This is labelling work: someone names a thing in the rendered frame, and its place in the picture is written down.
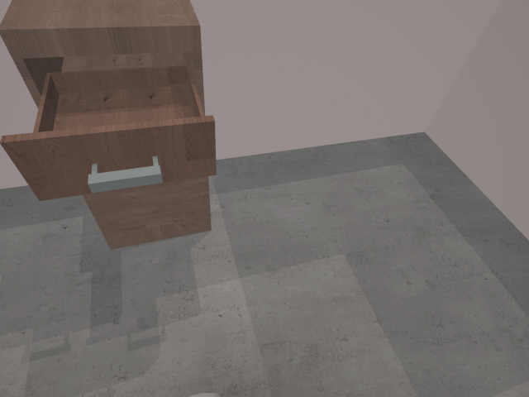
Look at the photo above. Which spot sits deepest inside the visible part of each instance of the drawer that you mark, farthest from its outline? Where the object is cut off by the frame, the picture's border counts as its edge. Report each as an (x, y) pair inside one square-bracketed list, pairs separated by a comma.
[(118, 119)]

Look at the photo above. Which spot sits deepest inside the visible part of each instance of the cabinet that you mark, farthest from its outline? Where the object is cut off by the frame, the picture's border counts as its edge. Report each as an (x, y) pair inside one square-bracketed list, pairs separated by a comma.
[(48, 36)]

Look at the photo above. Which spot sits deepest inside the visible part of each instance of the handle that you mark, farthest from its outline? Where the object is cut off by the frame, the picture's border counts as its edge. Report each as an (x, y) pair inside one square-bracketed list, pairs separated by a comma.
[(121, 179)]

